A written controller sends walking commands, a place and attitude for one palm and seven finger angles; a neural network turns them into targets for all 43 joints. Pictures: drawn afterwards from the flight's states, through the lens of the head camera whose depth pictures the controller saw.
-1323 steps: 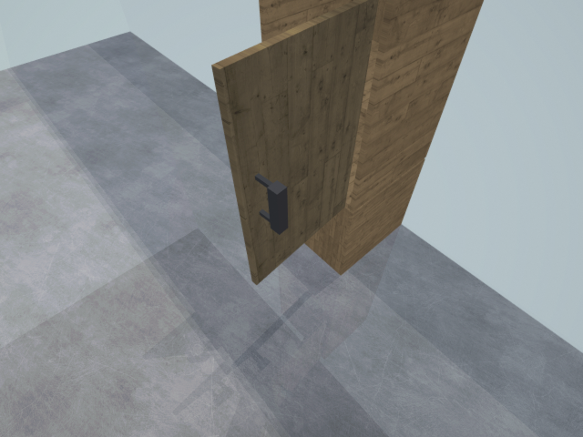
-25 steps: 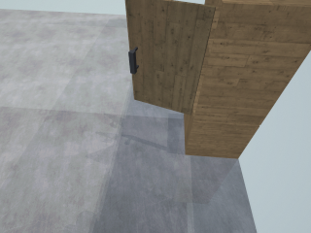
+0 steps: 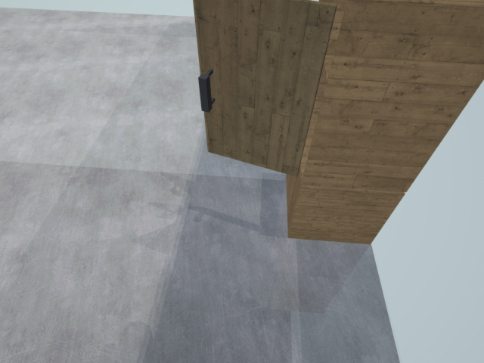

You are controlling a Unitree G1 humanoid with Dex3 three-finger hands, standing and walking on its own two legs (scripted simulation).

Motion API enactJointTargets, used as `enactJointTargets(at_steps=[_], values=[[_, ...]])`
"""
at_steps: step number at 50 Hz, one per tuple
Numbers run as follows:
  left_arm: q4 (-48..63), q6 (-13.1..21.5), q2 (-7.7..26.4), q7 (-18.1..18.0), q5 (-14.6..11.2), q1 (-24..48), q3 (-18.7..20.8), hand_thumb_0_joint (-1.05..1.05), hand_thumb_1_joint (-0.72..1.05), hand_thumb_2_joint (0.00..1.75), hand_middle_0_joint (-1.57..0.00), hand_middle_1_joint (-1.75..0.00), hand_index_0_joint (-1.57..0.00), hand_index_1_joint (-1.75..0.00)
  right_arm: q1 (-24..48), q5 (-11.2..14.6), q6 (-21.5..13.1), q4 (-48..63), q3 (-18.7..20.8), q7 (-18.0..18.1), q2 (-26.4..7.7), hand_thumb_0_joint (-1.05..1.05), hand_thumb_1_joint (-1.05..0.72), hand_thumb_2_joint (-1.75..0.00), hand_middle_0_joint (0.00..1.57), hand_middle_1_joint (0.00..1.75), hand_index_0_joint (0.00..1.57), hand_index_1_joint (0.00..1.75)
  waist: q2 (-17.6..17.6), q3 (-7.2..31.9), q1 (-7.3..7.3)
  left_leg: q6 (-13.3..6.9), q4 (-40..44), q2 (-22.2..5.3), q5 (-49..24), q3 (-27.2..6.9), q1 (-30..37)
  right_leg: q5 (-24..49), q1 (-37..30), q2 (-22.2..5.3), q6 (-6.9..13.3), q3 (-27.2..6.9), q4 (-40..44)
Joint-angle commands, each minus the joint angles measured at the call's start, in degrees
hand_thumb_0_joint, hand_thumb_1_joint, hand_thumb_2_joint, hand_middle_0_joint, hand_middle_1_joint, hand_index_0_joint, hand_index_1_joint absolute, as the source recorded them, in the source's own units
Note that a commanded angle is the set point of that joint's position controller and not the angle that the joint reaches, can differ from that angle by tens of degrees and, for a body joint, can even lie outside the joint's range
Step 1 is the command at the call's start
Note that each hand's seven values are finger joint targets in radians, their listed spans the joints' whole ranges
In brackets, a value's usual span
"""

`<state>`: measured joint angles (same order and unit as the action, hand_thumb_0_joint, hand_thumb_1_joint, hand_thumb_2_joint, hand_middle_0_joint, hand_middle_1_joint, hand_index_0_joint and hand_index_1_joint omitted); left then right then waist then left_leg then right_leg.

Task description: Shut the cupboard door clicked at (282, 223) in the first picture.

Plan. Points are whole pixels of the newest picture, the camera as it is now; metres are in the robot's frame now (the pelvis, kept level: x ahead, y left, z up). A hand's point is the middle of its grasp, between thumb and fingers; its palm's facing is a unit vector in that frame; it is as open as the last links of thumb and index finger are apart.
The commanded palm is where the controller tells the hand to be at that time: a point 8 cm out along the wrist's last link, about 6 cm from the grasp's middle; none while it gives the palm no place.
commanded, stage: walk to a spot facing it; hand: left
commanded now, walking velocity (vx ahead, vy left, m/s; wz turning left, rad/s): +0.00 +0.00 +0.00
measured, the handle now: (208, 90) +0.90 +0.15 -0.04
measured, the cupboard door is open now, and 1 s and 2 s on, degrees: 73 73 73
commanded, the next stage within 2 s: turn to face it in 1.90 s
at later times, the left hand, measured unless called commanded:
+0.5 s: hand out of the picture +0.01 +0.21 -0.20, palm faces +0.22 -0.95 -0.23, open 7.4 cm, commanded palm none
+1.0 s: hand out of the picture -0.02 +0.18 -0.16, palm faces +0.49 -0.81 -0.33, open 7.4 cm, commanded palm none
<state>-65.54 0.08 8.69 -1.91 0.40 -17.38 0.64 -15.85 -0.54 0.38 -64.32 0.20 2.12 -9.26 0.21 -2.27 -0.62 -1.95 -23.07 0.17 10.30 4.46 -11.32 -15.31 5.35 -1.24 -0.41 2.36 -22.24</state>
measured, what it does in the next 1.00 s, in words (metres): steps on the spot, turning left: right foot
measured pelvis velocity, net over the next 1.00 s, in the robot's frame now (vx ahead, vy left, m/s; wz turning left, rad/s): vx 0.02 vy -0.05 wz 0.56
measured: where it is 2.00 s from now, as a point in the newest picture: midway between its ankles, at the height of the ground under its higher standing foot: outside the picture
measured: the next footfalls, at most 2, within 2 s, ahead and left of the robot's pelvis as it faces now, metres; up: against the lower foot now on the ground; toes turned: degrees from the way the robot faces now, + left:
right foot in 0.82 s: +0.08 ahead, -0.15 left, +0.00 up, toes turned +26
left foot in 1.18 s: -0.03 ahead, +0.10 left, +0.00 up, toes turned +44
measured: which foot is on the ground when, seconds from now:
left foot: down 0.00-0.82, up 0.84-1.00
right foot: down 0.00-0.42, up 0.44-0.80, down 0.82-1.00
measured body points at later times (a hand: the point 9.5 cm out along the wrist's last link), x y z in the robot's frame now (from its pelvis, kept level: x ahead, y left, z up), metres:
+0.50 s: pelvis +0.00 +0.01 -0.02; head +0.04 +0.03 +0.42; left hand +0.00 +0.26 -0.18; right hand +0.06 -0.23 -0.17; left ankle +0.02 +0.09 -0.74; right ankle -0.04 -0.13 -0.70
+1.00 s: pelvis +0.02 -0.05 -0.01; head +0.08 -0.04 +0.44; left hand -0.05 +0.22 -0.13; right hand +0.21 -0.25 -0.16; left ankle -0.05 +0.07 -0.67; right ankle +0.04 -0.16 -0.74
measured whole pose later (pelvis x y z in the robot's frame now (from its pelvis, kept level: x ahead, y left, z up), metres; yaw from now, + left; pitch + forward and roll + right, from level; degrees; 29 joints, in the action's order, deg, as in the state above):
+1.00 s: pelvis +0.02 -0.05 -0.01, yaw +32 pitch +1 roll +2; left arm -50.4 -1.4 12.1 -1.9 1.2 -11.5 3.1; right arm -10.2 -1.2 4.9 -51.2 5.6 -1.0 -15.8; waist 1.5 -6.5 -2.5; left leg 3.2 -61.9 1.6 24.3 -0.3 -30.7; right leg -19.3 12.0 -4.3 0.2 4.6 -30.1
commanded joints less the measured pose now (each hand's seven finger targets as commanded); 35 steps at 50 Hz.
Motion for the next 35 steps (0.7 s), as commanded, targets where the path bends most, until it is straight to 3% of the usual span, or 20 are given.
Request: enactJointTargets(at_steps=[1, 4, 6, 10, 13, 15, 17, 18, 19, 20, 21, 22, 23, 24, 26, 30, 33, 35], values=[[1.27, 0.66, 6.56, -0.27, 0.22, -3.65, 0.94, 0.0, 0.9, 0.9, -0.2, -0.3, -0.2, -0.3, -3.07, -0.02, -0.9, 1.66, 1.04, 0.27, -6.9, 0.0, -0.9, -0.9, 0.2, 0.3, 0.2, 0.3, -0.17, -2.18, 0.13, -0.38, 4.31, -6.4, -5.21, -7.01, 2.57, 5.17, 5.14, -4.3, 2.48, -4.16, 5.07], [1.5, 0.63, 7.06, -0.22, 0.21, -3.12, 0.96, 0.0, 0.9, 0.9, -0.2, -0.3, -0.2, -0.3, -2.71, -0.01, -0.8, 1.71, 0.99, 0.2, -7.03, 0.0, -0.9, -0.9, 0.2, 0.3, 0.2, 0.3, -0.17, -2.63, 0.13, -0.25, 4.43, -6.4, -4.75, -6.91, 2.32, 4.93, 5.17, -4.36, 2.49, -4.32, 5.41], [1.56, 0.13, 5.66, -0.42, 0.1, -3.55, 0.92, 0.0, 0.9, 0.9, -0.2, -0.3, -0.2, -0.3, -3.02, -0.07, -0.33, 1.82, 0.62, 0.03, -5.09, 0.0, -0.9, -0.9, 0.2, 0.3, 0.2, 0.3, 0.12, -2.97, 0.16, 0.11, 3.07, -5.85, -5.91, -7.06, 0.39, 5.33, 4.57, -4.85, 2.01, -3.12, 3.59], [3.9, -0.52, 7.63, -0.61, 0.29, -3.27, 2.6, 0.0, 0.9, 0.9, -0.2, -0.3, -0.2, -0.3, -1.86, -0.18, 0.59, 3.92, 1.54, -0.3, -6.11, 0.0, -0.9, -0.9, 0.2, 0.3, 0.2, 0.3, -0.92, -2.05, 0.72, -0.14, -0.89, -5.02, -6.21, -8.45, -4.9, 4.35, 3.41, -6.6, 2.47, -1.25, -0.06], [6.18, -0.73, 9.47, -0.73, 0.55, -2.49, 3.93, 0.0, 0.9, 0.9, -0.2, -0.3, -0.2, -0.3, -1.01, -0.29, 1.16, 6.02, 2.32, -0.65, -6.01, 0.0, -0.9, -0.9, 0.2, 0.3, 0.2, 0.3, -4.47, -0.6, 0.87, 0.58, -8.18, -2.73, -6.07, -6.57, -8.86, 6.92, 2.03, -11.2, 4.92, -2.32, -0.59], [8.25, -0.82, 10.52, -0.79, 0.72, -0.6, 4.63, 0.0, 0.9, 0.9, -0.2, -0.3, -0.2, -0.3, -0.58, -0.49, 1.68, 7.69, 2.76, -0.97, -5.38, 0.0, -0.9, -0.9, 0.2, 0.3, 0.2, 0.3, -8.34, -0.73, 0.64, 1.5, -16.76, -1.64, 1.27, -4.02, -10.7, 8.81, 3.22, -15.96, 7.76, -3.45, 0.48], [10.16, -0.87, 11.0, -0.85, 1.07, 1.94, 4.93, 0.0, 0.9, 0.9, -0.2, -0.3, -0.2, -0.3, 0.32, -0.61, 2.11, 9.36, 3.42, -1.42, -5.54, 0.0, -0.9, -0.9, 0.2, 0.3, 0.2, 0.3, -9.45, -2.1, -0.06, 2.17, -22.77, -2.42, 11.41, -2.45, -12.0, 14.5, 5.37, -19.07, 9.47, -2.17, -0.52], [10.94, -0.9, 11.41, -0.84, 1.24, 3.17, 5.21, 0.0, 0.9, 0.9, -0.2, -0.3, -0.2, -0.3, 0.59, -0.51, 2.07, 9.91, 3.57, -1.73, -5.55, 0.0, -0.9, -0.9, 0.2, 0.3, 0.2, 0.3, -8.01, -3.29, -0.49, 2.27, -20.12, -3.72, 12.08, -2.24, -11.07, 15.95, 6.56, -19.83, 9.0, -0.33, -2.78], [11.71, -0.98, 11.65, -0.77, 1.22, 3.85, 5.42, 0.0, 0.9, 0.9, -0.2, -0.3, -0.2, -0.3, -0.87, -0.54, 1.88, 10.27, 3.65, -1.96, -6.1, 0.0, -0.9, -0.9, 0.2, 0.3, 0.2, 0.3, -4.62, -2.58, -1.31, 1.78, -14.45, -4.94, 4.54, -3.48, -7.8, 15.03, 8.14, -18.1, 6.66, 2.64, -7.74], [12.51, -1.33, 10.76, -0.52, 0.87, 2.92, 5.45, 0.0, 0.9, 0.9, -0.2, -0.3, -0.2, -0.3, -3.13, -0.84, 1.57, 10.21, 3.91, -1.98, -8.29, 0.0, -0.9, -0.9, 0.2, 0.3, 0.2, 0.3, 5.28, -1.26, -1.76, -0.95, -6.63, -8.46, -11.44, -11.44, -3.95, 7.68, 12.25, -12.36, 2.34, 6.56, -16.34], [13.64, -1.64, 8.45, -0.48, 0.29, 1.53, 5.01, 0.0, 0.9, 0.9, -0.2, -0.3, -0.2, -0.3, -5.24, -1.57, 1.32, 10.3, 4.55, -1.52, -12.37, 0.0, -0.9, -0.9, 0.2, 0.3, 0.2, 0.3, 17.75, 0.12, -2.12, -6.41, 0.45, -16.15, -22.27, -27.6, -0.64, -11.47, 17.85, -3.72, -1.43, 8.04, -26.99], [14.96, -2.04, 9.21, -0.69, 0.6, 5.44, 4.6, 0.0, 0.9, 0.9, -0.2, -0.3, -0.2, -0.3, -8.13, -1.63, 1.32, 9.29, 4.77, -0.83, -13.72, 0.0, -0.9, -0.9, 0.2, 0.3, 0.2, 0.3, 19.72, 1.69, -4.05, -8.9, 5.89, -18.33, -19.9, -35.51, 1.96, -22.56, 22.08, -1.14, -1.18, 1.78, -37.47], [15.78, -2.18, 9.13, -0.55, 0.75, 7.64, 4.86, 0.0, 0.9, 0.9, -0.2, -0.3, -0.2, -0.3, -8.53, -1.65, 1.38, 9.33, 5.05, -0.42, -14.5, 0.0, -0.9, -0.9, 0.2, 0.3, 0.2, 0.3, 12.17, 2.98, -4.09, -9.03, 7.2, -19.48, -10.94, -36.86, 1.4, -19.59, 24.71, -1.84, -0.77, -2.97, -43.09], [16.0, -1.8, 8.96, -0.28, 0.8, 8.05, 4.81, 0.0, 0.9, 0.9, -0.2, -0.3, -0.2, -0.3, -6.26, -1.61, 1.21, 10.41, 4.99, -0.25, -14.59, 0.0, -0.9, -0.9, 0.2, 0.3, 0.2, 0.3, 6.54, 3.3, -2.79, -9.1, 7.09, -18.39, -4.81, -35.51, 0.58, -15.29, 25.97, -2.46, -1.09, -4.6, -44.31], [16.05, -1.18, 8.33, 0.33, 0.91, 7.64, 4.78, 0.0, 0.9, 0.9, -0.2, -0.3, -0.2, -0.3, -2.38, -1.5, 0.7, 11.91, 4.72, -0.19, -13.64, 0.0, -0.9, -0.9, 0.2, 0.3, 0.2, 0.3, 2.98, 4.12, -1.3, -8.39, 6.46, -14.72, -2.36, -29.81, 0.26, -9.27, 25.81, -2.54, -1.94, -4.64, -42.28], [17.35, -1.26, 8.15, 0.71, 0.91, 7.76, 4.58, 0.0, 0.9, 0.9, -0.2, -0.3, -0.2, -0.3, -0.63, -1.42, 0.79, 12.79, 5.16, -0.41, -14.23, 0.0, -0.9, -0.9, 0.2, 0.3, 0.2, 0.3, 5.2, 5.61, -1.23, -8.16, 5.9, -11.82, -4.12, -27.44, 1.48, -9.0, 23.47, -0.85, -2.8, -3.49, -33.42], [18.68, -1.53, 8.63, 0.71, 0.91, 8.36, 4.54, 0.0, 0.9, 0.9, -0.2, -0.3, -0.2, -0.3, -0.3, -1.52, 1.44, 13.54, 5.78, -0.79, -15.14, 0.0, -0.9, -0.9, 0.2, 0.3, 0.2, 0.3, 7.43, 5.61, -1.6, -7.51, 6.41, -10.58, -0.71, -28.84, 0.19, -9.44, 21.01, 0.73, -2.82, -2.95, -28.6], [19.13, -1.72, 8.9, 0.59, 0.84, 7.67, 4.54, 0.0, 0.9, 0.9, -0.2, -0.3, -0.2, -0.3, 1.15, -1.62, 1.88, 14.38, 6.13, -1.07, -15.61, 0.0, -0.9, -0.9, 0.2, 0.3, 0.2, 0.3, 9.8, 4.99, -1.08, -6.98, 6.64, -9.58, 2.23, -30.15, -3.0, -9.36, 17.67, 1.58, -2.5, -2.8, -24.01]])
